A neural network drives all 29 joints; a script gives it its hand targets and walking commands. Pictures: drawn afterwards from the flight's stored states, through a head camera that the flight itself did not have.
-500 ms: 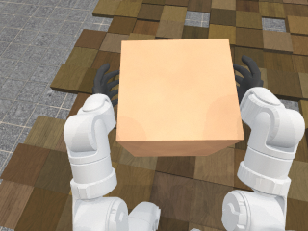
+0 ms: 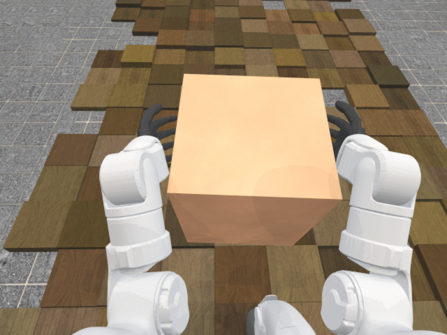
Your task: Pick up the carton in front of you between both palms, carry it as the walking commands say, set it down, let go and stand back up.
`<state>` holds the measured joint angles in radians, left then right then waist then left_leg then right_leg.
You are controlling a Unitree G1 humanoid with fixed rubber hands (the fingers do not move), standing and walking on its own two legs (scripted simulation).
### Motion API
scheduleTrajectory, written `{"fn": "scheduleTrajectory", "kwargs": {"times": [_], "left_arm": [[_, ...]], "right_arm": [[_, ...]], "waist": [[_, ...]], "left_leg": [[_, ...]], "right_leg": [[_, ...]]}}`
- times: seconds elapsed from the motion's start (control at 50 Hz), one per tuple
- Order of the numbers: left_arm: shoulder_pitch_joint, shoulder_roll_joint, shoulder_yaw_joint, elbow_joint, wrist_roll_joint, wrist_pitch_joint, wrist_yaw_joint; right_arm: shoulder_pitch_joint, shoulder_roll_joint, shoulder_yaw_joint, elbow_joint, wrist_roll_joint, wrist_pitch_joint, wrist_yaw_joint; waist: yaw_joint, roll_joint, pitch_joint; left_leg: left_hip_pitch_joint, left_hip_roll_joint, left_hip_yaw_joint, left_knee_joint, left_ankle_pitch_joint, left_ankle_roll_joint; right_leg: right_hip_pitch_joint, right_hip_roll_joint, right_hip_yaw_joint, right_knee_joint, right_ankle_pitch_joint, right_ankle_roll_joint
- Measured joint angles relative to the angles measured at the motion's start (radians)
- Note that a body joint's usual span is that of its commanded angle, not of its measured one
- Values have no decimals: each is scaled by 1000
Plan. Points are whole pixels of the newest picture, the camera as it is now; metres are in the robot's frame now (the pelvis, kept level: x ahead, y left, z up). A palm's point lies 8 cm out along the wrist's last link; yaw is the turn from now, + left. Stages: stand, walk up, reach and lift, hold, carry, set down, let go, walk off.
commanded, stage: carry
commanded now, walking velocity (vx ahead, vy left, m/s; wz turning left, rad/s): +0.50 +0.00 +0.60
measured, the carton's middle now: (245, 170) +0.38 -0.03 +0.07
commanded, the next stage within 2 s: none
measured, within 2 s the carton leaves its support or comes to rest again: neither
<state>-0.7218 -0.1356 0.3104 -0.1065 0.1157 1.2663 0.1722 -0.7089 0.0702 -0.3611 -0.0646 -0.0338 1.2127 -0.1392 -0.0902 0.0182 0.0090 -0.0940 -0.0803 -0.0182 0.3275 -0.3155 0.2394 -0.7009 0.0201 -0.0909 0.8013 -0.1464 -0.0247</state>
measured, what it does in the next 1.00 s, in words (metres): walks ahead, turning left: right foot, then left foot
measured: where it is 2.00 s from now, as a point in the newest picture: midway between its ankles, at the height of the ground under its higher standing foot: (169, 137)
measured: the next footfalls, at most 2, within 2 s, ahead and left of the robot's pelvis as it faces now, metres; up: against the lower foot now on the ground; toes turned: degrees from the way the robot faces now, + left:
right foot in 0.10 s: +0.23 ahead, -0.08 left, +0.00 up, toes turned -1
left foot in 0.56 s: +0.44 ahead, +0.14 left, -0.02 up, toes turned +25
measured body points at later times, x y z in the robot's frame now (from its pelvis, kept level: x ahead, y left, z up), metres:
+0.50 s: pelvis +0.29 +0.00 -0.01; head +0.33 -0.01 +0.44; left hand +0.57 +0.25 +0.08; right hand +0.67 -0.04 +0.07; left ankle +0.38 +0.15 -0.71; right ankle +0.19 -0.08 -0.74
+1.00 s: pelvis +0.63 +0.09 -0.04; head +0.65 +0.11 +0.41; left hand +0.89 +0.37 +0.05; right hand +1.02 +0.09 +0.05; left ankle +0.43 +0.13 -0.70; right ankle +0.77 +0.06 -0.73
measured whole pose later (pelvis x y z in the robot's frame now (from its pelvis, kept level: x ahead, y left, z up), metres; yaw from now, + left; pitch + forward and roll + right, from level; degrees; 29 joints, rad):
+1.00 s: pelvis +0.63 +0.09 -0.04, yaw +19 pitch +3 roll -3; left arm -0.52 -0.09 0.20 0.00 0.04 1.09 0.16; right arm -0.52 0.07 -0.26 -0.02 -0.05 1.08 -0.13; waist 0.10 0.04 -0.01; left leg -0.24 0.06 0.04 1.03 -0.40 0.00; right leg -0.63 0.04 -0.15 0.75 -0.05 -0.09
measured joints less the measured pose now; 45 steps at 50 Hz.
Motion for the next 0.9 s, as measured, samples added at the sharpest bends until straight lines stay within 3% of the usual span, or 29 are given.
{"fn": "scheduleTrajectory", "kwargs": {"times": [0.04, 0.08, 0.1, 0.14, 0.16, 0.2, 0.28, 0.34, 0.44, 0.54, 0.58, 0.62, 0.64, 0.68, 0.74, 0.8, 0.86, 0.9], "left_arm": [[23, -6, 5, 30, 12, -13, -4], [46, -15, 0, 75, 25, -32, -5], [53, -21, -8, 99, 34, -43, -6], [78, -24, -20, 136, 44, -81, -8], [102, -22, -26, 148, 41, -96, -8], [162, -16, -32, 148, 24, -110, -9], [249, -3, -47, 129, -23, -150, -10], [272, 4, -63, 126, -49, -195, -11], [288, 8, -89, 105, -71, -244, -12], [284, 21, -115, 52, -86, -236, -13], [285, 34, -121, 35, -91, -218, -13], [282, 52, -118, 23, -98, -189, -13], [268, 67, -114, 28, -105, -181, -13], [254, 89, -102, 39, -114, -166, -16], [258, 64, -80, 51, -94, -134, -17], [267, 33, -65, 47, -65, -124, -18], [272, 34, -66, 23, -63, -132, -18], [261, 47, -73, 17, -71, -138, -18]], "right_arm": [[12, -2, 7, 52, -2, -18, 2], [36, -10, 11, 96, -5, -34, 9], [47, -20, 11, 113, -5, -40, 14], [49, -37, 24, 171, -5, -73, 26], [61, -35, 31, 193, -9, -88, 28], [104, -13, 49, 203, -26, -104, 29], [184, 31, 73, 157, -61, -130, 29], [220, 39, 86, 117, -70, -156, 31], [260, 34, 107, 49, -64, -185, 31], [265, 15, 130, -25, -35, -164, 18], [258, 11, 140, -30, -26, -150, 9], [235, 14, 149, -15, -25, -131, 0], [214, 16, 151, 1, -27, -131, -4], [187, 15, 164, 39, -25, -130, -14], [201, 5, 167, 62, -5, -108, -23], [212, 5, 152, 73, 12, -107, -24], [198, 13, 142, 69, 14, -117, -23], [184, 18, 136, 60, 7, -124, -20]], "waist": [[-3, -13, -25], [-2, -30, -46], [4, -43, -56], [43, -16, -54], [59, -2, -51], [87, 2, -48], [126, -7, -32], [144, -10, -25], [146, -4, -33], [136, 3, -53], [118, -5, -63], [96, -16, -87], [78, -29, -92], [36, -40, -90], [8, -29, -87], [23, -31, -75], [52, -36, -62], [79, -32, -55]], "left_leg": [[25, -11, -5, 44, -43, 7], [9, -24, 17, 194, -90, -11], [-32, -28, 36, 337, -107, -48], [-175, -10, 25, 696, -157, -148], [-245, 4, 10, 829, -152, -173], [-359, 45, 6, 936, -110, -202], [-503, 121, 16, 802, -44, -228], [-559, 141, 32, 643, 8, -231], [-568, 136, 80, 448, 199, -205], [-480, 88, 140, 263, 291, -154], [-391, 62, 175, 186, 257, -128], [-273, 42, 178, 115, 226, -119], [-272, 26, 168, 143, 151, -128], [-275, 6, 145, 202, 66, -132], [-227, 11, 104, 207, 21, -150], [-155, 31, 87, 194, -35, -165], [-69, 52, 91, 153, -81, -192], [-16, 71, 103, 147, -122, -205]], "right_leg": [[48, 21, -24, -153, 71, -19], [149, 27, -46, -290, 148, -45], [202, 18, -45, -319, 186, -66], [219, 28, -70, -266, 39, -91], [227, 34, -83, -239, -9, -99], [269, 35, -97, -246, -59, -97], [372, 10, -122, -323, -88, -84], [436, -16, -142, -366, -118, -77], [551, -47, -178, -407, -192, -42], [660, -65, -221, -361, -310, 1], [672, -93, -244, -244, -337, 27], [610, -139, -218, 13, -318, 45], [536, -145, -153, 191, -361, 59], [363, -104, -12, 524, -419, 71], [142, -70, 71, 684, -389, 43], [-19, -95, 73, 569, -294, 25], [-73, -118, 35, 263, -152, 13], [-49, -99, -5, 68, -60, -1]]}}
